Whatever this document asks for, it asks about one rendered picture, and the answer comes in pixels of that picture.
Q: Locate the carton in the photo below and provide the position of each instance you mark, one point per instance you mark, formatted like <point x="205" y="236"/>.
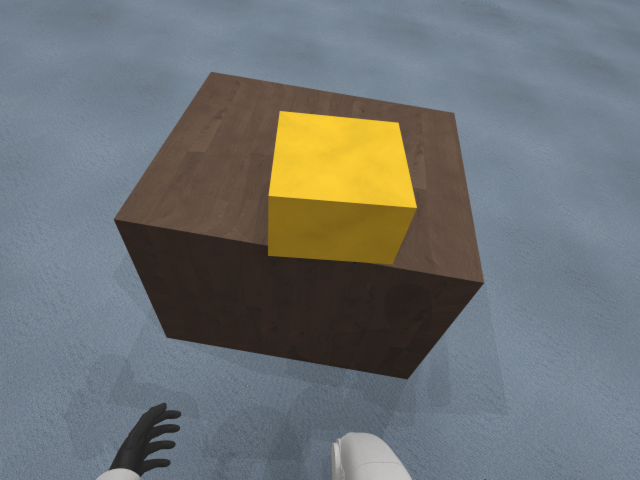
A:
<point x="340" y="189"/>

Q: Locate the left robot hand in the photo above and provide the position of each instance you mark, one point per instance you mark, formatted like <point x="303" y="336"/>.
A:
<point x="136" y="446"/>

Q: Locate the robot right thigh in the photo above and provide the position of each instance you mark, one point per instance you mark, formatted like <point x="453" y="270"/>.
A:
<point x="364" y="456"/>

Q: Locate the pedestal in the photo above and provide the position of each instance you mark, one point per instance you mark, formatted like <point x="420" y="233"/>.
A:
<point x="196" y="229"/>

